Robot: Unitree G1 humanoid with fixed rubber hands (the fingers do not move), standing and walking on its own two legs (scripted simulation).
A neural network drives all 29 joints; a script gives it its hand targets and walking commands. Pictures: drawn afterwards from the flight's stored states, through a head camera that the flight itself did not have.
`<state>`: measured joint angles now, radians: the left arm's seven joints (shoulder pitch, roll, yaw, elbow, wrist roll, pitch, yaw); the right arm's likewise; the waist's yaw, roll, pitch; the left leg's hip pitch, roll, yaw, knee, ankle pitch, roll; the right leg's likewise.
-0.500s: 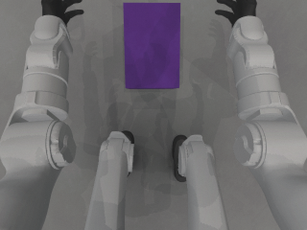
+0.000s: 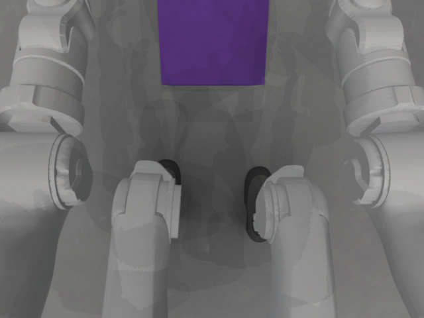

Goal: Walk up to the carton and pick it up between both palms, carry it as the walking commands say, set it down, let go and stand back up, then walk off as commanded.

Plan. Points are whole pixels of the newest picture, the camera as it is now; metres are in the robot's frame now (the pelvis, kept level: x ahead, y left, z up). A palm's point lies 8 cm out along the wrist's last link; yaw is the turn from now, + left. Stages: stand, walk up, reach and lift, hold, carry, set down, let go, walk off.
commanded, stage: reach and lift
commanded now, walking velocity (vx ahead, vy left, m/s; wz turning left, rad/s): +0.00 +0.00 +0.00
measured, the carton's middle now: (211, 11) +0.57 +0.03 -0.34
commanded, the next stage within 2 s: none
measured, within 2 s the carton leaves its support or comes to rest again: neither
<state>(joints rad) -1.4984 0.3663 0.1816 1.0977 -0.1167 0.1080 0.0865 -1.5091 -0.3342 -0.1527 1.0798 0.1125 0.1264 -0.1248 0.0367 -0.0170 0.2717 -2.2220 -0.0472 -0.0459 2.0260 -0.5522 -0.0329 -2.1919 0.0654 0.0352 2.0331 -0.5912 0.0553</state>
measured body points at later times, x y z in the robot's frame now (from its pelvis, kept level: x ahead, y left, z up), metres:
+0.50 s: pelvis +0.00 +0.00 -0.06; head +0.39 +0.01 +0.15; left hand +0.56 +0.21 -0.26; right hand +0.58 -0.14 -0.26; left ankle +0.11 +0.12 -0.38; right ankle +0.10 -0.12 -0.38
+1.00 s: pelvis -0.01 +0.00 -0.06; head +0.38 +0.01 +0.16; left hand +0.56 +0.19 -0.26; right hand +0.57 -0.12 -0.26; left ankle +0.11 +0.12 -0.38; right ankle +0.10 -0.12 -0.38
